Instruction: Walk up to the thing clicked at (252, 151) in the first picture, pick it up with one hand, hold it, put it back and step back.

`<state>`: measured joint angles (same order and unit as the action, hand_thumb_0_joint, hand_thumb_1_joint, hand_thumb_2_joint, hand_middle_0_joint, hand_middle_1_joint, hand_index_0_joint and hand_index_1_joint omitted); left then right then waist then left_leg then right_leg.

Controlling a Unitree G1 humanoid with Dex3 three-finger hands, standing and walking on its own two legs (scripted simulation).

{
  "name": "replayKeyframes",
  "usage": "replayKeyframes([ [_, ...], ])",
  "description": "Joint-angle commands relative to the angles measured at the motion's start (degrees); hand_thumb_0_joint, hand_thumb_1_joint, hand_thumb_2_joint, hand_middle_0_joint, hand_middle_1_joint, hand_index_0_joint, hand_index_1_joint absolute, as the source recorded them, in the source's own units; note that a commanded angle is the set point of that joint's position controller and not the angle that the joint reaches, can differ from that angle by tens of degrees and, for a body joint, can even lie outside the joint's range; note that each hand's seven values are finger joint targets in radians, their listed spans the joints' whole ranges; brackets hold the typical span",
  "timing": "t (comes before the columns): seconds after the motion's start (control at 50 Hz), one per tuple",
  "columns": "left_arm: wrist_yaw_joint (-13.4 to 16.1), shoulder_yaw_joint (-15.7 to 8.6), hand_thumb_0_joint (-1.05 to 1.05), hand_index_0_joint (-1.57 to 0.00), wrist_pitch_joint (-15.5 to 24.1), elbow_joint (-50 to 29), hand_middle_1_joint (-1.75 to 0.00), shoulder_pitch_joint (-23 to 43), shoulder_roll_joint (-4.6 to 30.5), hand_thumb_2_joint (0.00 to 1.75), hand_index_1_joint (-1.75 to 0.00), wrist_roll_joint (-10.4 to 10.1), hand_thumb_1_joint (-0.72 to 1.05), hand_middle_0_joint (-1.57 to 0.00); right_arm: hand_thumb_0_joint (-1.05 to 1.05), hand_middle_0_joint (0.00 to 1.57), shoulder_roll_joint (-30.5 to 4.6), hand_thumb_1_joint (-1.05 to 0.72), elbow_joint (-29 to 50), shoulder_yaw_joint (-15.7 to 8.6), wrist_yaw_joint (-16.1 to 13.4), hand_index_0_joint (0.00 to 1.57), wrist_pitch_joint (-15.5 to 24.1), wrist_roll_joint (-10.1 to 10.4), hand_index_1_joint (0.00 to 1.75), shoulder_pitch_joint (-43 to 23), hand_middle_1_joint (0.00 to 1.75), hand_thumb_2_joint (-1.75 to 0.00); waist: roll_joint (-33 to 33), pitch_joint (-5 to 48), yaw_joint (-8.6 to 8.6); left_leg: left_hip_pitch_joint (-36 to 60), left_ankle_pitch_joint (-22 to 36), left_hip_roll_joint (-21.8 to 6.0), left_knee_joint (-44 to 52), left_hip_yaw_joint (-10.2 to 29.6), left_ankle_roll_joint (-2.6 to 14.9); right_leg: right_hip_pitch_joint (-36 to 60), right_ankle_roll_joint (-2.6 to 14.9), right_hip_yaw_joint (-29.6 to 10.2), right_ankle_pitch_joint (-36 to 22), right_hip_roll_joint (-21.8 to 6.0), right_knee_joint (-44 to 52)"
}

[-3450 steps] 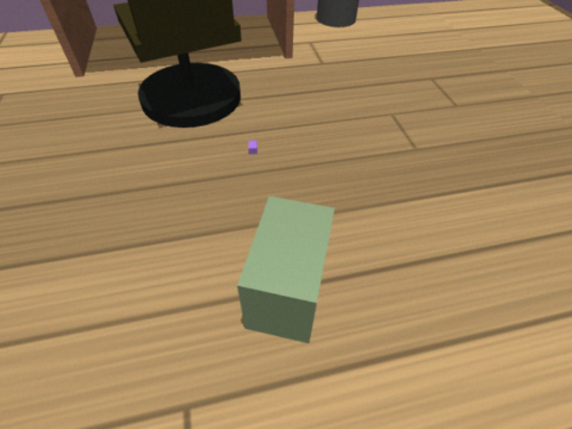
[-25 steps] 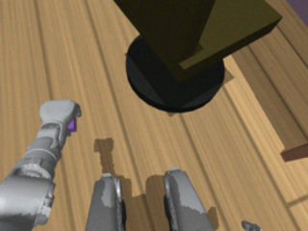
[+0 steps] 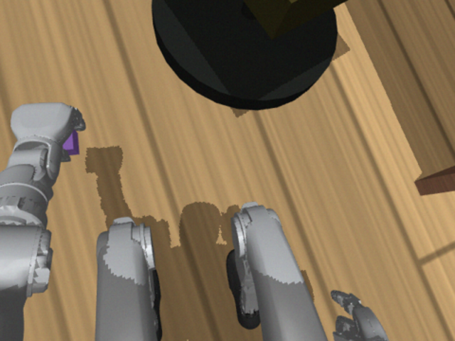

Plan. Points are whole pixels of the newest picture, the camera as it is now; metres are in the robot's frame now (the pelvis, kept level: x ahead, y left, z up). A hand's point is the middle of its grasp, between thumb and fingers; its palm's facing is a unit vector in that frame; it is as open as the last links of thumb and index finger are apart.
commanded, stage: crouch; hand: left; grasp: from above
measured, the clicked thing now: (57, 142) +0.47 +0.26 -0.19
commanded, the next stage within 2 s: lower in 0.76 s
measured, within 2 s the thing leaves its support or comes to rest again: neither
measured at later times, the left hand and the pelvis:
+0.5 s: hand (71, 144) +0.48 +0.25 -0.23, palm faces -0.46 -0.03 -0.89, open 7.1 cm; pelvis -0.01 +0.00 -0.07, yaw -3 degrees
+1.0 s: hand (74, 146) +0.49 +0.25 -0.27, palm faces -0.48 -0.02 -0.88, open 7.1 cm; pelvis -0.01 +0.00 -0.09, yaw -4 degrees
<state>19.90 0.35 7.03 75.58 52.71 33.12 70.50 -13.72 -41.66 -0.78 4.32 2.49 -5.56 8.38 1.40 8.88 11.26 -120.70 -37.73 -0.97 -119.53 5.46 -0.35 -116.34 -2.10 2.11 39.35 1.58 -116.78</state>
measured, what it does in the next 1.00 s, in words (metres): lowers itself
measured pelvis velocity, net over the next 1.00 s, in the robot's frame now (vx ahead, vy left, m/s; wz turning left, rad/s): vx -0.01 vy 0.00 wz -0.07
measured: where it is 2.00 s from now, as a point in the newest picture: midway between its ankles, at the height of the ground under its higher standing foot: (198, 310)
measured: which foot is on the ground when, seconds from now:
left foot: down 0.00-1.00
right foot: down 0.00-1.00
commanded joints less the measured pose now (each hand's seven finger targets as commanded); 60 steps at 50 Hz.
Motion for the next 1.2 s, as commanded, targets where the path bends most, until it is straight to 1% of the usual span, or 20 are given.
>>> replayKeyframes([
  [0.0,2.8,-2.4,0.0,-1.22,0.3,-7.6,-0.19,23.3,13.7,0.25,-0.17,-0.6,0.84,-1.2,0.0,0.2,-12.2,-0.9,0.6,-3.9,-0.2,0.2,0.2,-0.3,0.3,13.0,0.3,-0.9,12.8,41.1,1.33,31.2,13.6,0.7,9.2,-3.8,1.74,17.9,4.21,3.5,-16.3,1.3,11.0],
  [0.06,2.6,-2.3,0.0,-1.21,0.4,-4.3,-0.18,21.7,14.0,0.22,-0.16,-0.4,0.82,-1.18,0.0,0.2,-12.4,-0.91,0.3,-3.7,0.1,0.2,0.1,-0.5,0.3,12.8,0.3,-0.9,12.6,38.0,1.55,29.1,12.6,0.6,7.6,-3.8,1.75,15.6,4.21,3.6,-15.4,1.3,9.6],
  [0.12,2.5,-3.3,0.0,-1.22,0.9,-6.4,-0.17,25.2,16.5,0.21,-0.15,-0.1,0.83,-1.19,0.0,0.2,-13.0,-0.9,0.5,-3.6,0.4,0.2,0.0,-0.6,0.3,13.0,0.3,-0.9,14.8,40.1,1.4,29.7,13.0,0.5,6.7,-3.4,1.46,14.7,4.43,4.2,-15.6,1.4,7.4],
  [0.16,2.1,-2.2,0.0,-1.21,1.2,-3.9,-0.17,23.9,14.7,0.19,-0.14,-0.2,0.82,-1.18,0.0,0.2,-12.8,-0.91,0.5,-3.3,0.8,0.2,-0.3,-0.7,0.3,13.2,0.3,-0.9,13.6,38.5,2.41,27.6,12.9,0.5,5.4,-3.5,1.63,14.5,4.28,4.3,-15.8,1.6,6.7],
  [0.28,2.4,-3.5,0.0,-1.21,2.0,-2.9,-0.2,26.3,18.6,0.21,-0.17,0.1,0.84,-1.18,0.0,0.2,-13.8,-0.91,0.5,-1.9,1.1,0.2,-0.6,-1.2,0.3,13.3,0.3,-0.9,14.3,37.7,2.53,24.6,11.7,0.5,2.8,-3.4,1.68,13.3,4.22,4.9,-15.0,1.8,4.1],
  [0.3,2.5,-3.2,0.0,-1.22,2.0,-0.6,-0.22,25.1,17.8,0.23,-0.18,0.3,0.85,-1.19,0.0,0.2,-14.0,-0.91,0.5,-1.7,1.2,0.2,-0.5,-1.3,0.3,13.6,0.3,-0.9,13.6,37.0,3.26,24.1,11.7,0.4,2.1,-3.3,1.8,13.1,4.03,5.1,-15.2,1.9,3.9],
  [0.36,2.9,-4.1,0.0,-1.2,2.6,-2.0,-0.2,28.0,21.2,0.21,-0.17,0.8,0.82,-1.16,0.0,0.2,-14.2,-0.9,0.5,-1.3,1.1,0.2,-0.8,-1.2,0.3,13.0,0.3,-0.9,15.0,38.9,2.6,23.2,10.7,0.4,1.3,-3.3,1.72,12.3,4.27,5.5,-14.1,2.3,2.6],
  [0.38,2.9,-3.7,0.0,-1.2,2.2,2.7,-0.21,24.6,19.2,0.22,-0.18,1.1,0.83,-1.17,0.0,0.2,-14.5,-0.9,0.5,-0.8,1.2,0.2,-0.7,-1.4,0.3,13.6,0.3,-0.9,13.3,35.2,3.61,21.9,9.8,0.5,1.1,-3.0,1.77,11.2,4.09,5.8,-13.3,2.0,2.6],
  [0.4,3.0,-3.1,0.0,-1.2,2.6,1.2,-0.21,26.5,19.0,0.2,-0.18,0.7,0.83,-1.16,0.0,0.2,-14.2,-0.9,0.6,-0.5,1.4,0.2,-0.7,-1.6,0.3,13.2,0.3,-0.9,13.5,34.9,3.93,20.3,8.9,0.5,0.8,-3.1,1.88,11.5,4.14,5.9,-12.8,2.5,2.5],
  [0.46,3.4,-3.9,0.0,-1.18,2.7,1.6,-0.18,27.4,21.7,0.16,-0.15,1.1,0.8,-1.15,0.0,0.2,-14.6,-0.9,0.5,0.1,1.2,0.2,-0.7,-1.7,0.3,12.7,0.3,-0.9,15.2,34.8,3.31,20.1,7.7,0.5,0.2,-3.2,1.75,10.3,4.31,6.2,-11.4,2.5,1.5],
  [0.62,3.6,-3.1,0.0,-1.17,2.6,3.3,-0.19,28.9,21.8,0.21,-0.17,1.5,0.79,-1.15,0.0,0.2,-15.7,-0.9,0.3,1.4,1.1,0.2,-0.6,-1.9,0.3,12.8,0.3,-0.9,16.7,33.3,4.79,19.2,7.0,0.4,-1.3,-2.1,1.47,7.0,4.41,7.4,-11.3,2.4,-1.2],
  [0.64,3.7,-3.6,0.0,-1.18,2.5,2.9,-0.19,28.7,22.3,0.2,-0.16,1.5,0.8,-1.15,0.0,0.2,-15.7,-0.9,0.3,1.6,1.1,0.2,-0.5,-1.9,0.3,12.9,0.3,-0.9,16.9,33.6,4.25,19.7,7.4,0.4,-1.2,-2.0,1.43,6.8,4.41,7.4,-11.6,2.3,-1.4],
  [0.68,3.6,-3.1,0.0,-1.18,2.4,3.8,-0.2,29.2,22.1,0.21,-0.18,1.2,0.8,-1.15,0.0,0.2,-15.8,-0.9,0.4,1.8,1.1,0.2,-0.4,-2.0,0.3,12.7,0.3,-0.9,16.1,32.2,5.16,18.1,6.5,0.4,-2.0,-2.0,1.64,6.1,4.31,7.5,-11.0,2.5,-1.4],
  [0.72,3.6,-2.9,0.0,-1.18,2.6,3.9,-0.18,28.6,22.8,0.21,-0.16,1.3,0.79,-1.16,0.0,0.2,-15.6,-0.9,0.2,2.2,1.1,0.2,-0.5,-2.0,0.3,12.7,0.3,-0.9,16.2,33.1,4.56,17.6,7.4,0.4,-3.0,-2.4,1.7,7.4,4.25,7.4,-12.0,2.8,-1.7],
  [0.8,3.7,-3.5,0.0,-1.22,2.6,3.4,-0.21,28.0,23.2,0.21,-0.18,1.4,0.86,-1.19,0.0,0.2,-15.9,-0.9,0.5,2.4,1.3,0.2,-0.3,-2.3,0.3,13.4,0.3,-0.9,16.9,33.3,5.24,18.3,9.3,0.4,-3.7,-2.3,1.62,8.1,3.99,7.7,-13.9,2.5,-2.3],
  [0.92,3.5,-3.1,0.0,-1.21,2.8,5.5,-0.21,26.8,23.6,0.22,-0.19,0.9,0.82,-1.19,0.0,0.2,-16.1,-0.91,0.4,3.2,1.6,0.2,-0.2,-2.5,0.3,12.9,0.3,-0.9,14.2,30.8,5.79,15.1,8.8,0.2,-5.6,-2.2,2.08,8.5,3.64,7.7,-13.9,3.0,-2.4],
  [0.96,3.8,-3.5,0.0,-1.22,3.2,6.1,-0.22,27.2,24.3,0.23,-0.2,1.0,0.84,-1.19,0.0,0.2,-16.2,-0.91,0.6,3.9,1.8,0.2,-0.1,-2.9,0.3,13.2,0.3,-0.9,14.0,30.2,6.49,13.5,9.3,0.2,-6.1,-1.9,2.15,9.3,3.46,8.0,-14.5,2.9,-3.0],
  [1.04,4.4,-3.9,0.0,-1.23,4.1,6.0,-0.23,26.9,25.9,0.23,-0.2,1.7,0.85,-1.2,0.0,0.2,-16.6,-0.91,0.8,4.3,1.8,0.2,0.0,-3.1,0.3,12.4,0.3,-0.9,16.1,30.9,5.88,15.6,9.8,0.1,-6.7,-1.5,1.76,8.2,3.72,8.4,-14.7,3.2,-4.2],
  [1.14,6.2,-4.2,0.0,-1.26,4.8,6.6,-0.24,28.0,26.3,0.26,-0.21,2.7,0.9,-1.24,0.0,0.2,-17.3,-0.91,1.2,4.9,2.2,0.2,0.4,-4.0,0.3,12.4,0.3,-0.9,18.0,29.3,7.41,15.7,9.5,0.0,-7.4,-0.9,1.5,6.0,3.88,9.3,-14.5,3.3,-5.3],
  [1.18,7.1,-5.5,0.0,-1.24,4.9,6.3,-0.25,28.0,28.5,0.23,-0.22,2.8,0.88,-1.21,0.0,0.2,-17.7,-0.9,1.5,5.1,2.1,0.2,0.7,-4.1,0.3,12.2,0.3,-0.9,18.8,30.7,6.64,15.7,9.7,0.0,-7.9,-0.9,1.53,6.9,3.74,9.3,-14.8,3.3,-5.4],
])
